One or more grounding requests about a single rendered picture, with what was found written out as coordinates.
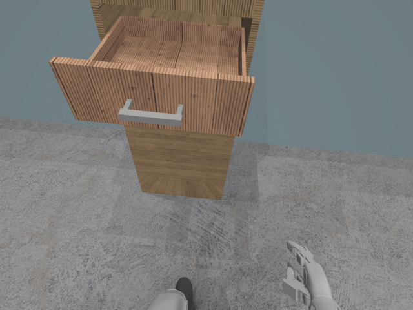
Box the cabinet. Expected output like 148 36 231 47
90 0 265 200

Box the drawer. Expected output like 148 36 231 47
49 15 255 137

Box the handle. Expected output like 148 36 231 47
118 99 183 127

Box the left robot shin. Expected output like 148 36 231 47
165 289 186 300

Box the robot left foot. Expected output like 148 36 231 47
176 277 192 310

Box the robot right hand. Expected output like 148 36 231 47
283 240 332 308

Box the robot right forearm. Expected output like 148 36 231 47
309 297 341 310

